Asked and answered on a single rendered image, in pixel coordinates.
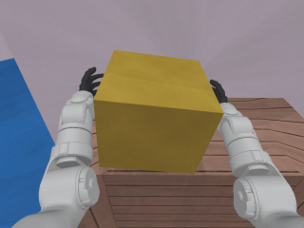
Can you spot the carton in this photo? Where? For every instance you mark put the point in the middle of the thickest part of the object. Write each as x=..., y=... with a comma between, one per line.
x=154, y=113

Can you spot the robot right hand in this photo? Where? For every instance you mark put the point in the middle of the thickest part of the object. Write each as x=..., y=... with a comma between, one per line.
x=219, y=91

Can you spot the robot left forearm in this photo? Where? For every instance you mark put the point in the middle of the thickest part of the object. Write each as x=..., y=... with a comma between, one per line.
x=73, y=144

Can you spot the left robot upper arm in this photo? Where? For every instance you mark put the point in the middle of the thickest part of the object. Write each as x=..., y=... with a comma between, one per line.
x=65, y=196

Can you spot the pedestal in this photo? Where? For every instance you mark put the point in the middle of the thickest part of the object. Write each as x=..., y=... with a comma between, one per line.
x=132, y=198

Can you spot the robot left hand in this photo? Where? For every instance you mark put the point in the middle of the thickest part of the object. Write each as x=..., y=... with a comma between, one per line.
x=86, y=82

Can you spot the right robot upper arm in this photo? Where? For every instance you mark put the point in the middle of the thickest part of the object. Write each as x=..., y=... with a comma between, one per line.
x=267, y=201

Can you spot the robot right forearm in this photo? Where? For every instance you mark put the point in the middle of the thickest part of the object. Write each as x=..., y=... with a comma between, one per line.
x=247, y=157

